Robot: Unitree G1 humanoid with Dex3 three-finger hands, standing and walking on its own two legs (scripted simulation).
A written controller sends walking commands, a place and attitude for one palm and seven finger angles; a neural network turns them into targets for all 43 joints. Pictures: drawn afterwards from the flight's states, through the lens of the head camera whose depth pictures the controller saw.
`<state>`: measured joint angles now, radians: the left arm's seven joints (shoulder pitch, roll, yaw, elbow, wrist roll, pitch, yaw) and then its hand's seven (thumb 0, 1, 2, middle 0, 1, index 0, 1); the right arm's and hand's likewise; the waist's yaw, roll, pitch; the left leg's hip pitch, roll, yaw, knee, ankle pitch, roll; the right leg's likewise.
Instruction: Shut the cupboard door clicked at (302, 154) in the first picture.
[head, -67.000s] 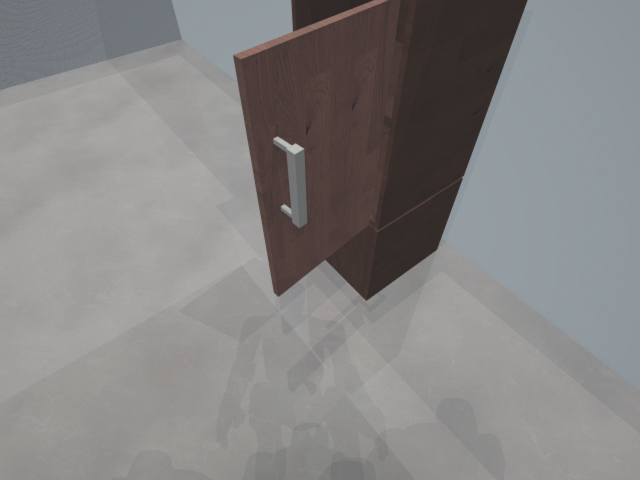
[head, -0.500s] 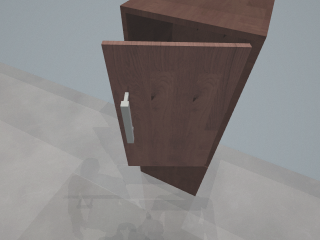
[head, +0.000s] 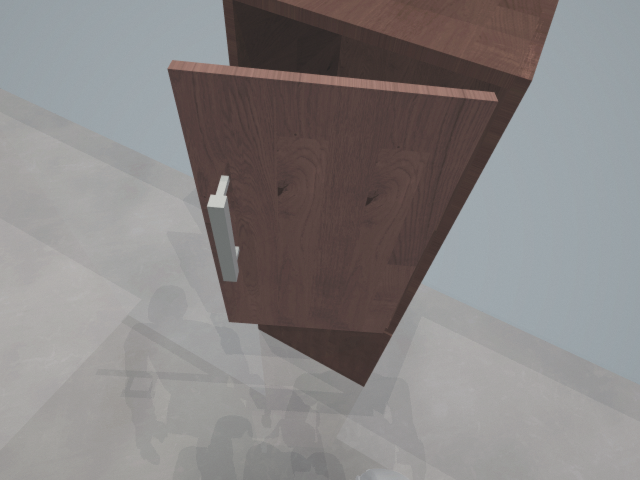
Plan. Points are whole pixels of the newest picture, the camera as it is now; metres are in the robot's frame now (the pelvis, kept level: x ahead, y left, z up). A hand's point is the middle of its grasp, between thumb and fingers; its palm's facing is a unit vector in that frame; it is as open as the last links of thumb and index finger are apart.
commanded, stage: come to a stop and stand still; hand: left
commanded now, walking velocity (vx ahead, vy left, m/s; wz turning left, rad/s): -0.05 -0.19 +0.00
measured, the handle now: (227, 232) +0.43 +0.17 +0.02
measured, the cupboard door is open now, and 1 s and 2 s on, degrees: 25 25 25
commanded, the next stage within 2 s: look again from close up in 1.92 s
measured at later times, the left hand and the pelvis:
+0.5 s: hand out of the picture +0.03 +0.13 -0.17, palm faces +0.07 -0.97 -0.23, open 7.3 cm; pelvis -0.01 -0.06 +0.00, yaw +0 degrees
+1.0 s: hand out of the picture +0.01 +0.17 -0.16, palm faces -0.02 -0.96 -0.29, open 7.4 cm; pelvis +0.01 -0.03 +0.00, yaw -2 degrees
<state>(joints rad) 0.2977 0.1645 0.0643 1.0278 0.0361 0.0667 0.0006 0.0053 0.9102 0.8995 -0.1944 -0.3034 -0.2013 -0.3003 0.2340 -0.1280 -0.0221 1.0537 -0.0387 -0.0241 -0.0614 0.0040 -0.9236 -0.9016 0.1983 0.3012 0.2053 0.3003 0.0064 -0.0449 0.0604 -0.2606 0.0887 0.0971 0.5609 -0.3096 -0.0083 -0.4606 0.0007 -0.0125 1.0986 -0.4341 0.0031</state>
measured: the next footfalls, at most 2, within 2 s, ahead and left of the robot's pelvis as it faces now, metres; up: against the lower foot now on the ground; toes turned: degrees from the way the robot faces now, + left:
right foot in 0.16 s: +0.06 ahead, -0.19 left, +0.00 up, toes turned +1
left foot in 0.52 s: +0.03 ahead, +0.03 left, +0.00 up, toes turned +5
